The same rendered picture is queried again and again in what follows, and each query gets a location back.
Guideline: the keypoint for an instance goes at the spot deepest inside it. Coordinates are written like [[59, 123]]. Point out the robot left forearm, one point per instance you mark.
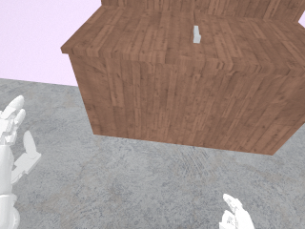
[[9, 216]]

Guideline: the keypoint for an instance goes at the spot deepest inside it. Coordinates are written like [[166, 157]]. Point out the robot left hand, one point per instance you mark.
[[10, 120]]

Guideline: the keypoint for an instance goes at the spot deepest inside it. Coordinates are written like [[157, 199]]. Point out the tap lever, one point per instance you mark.
[[196, 35]]

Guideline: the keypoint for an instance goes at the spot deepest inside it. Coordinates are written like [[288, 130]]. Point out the counter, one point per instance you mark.
[[241, 88]]

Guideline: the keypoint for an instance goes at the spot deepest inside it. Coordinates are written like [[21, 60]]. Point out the robot right hand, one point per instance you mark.
[[239, 220]]

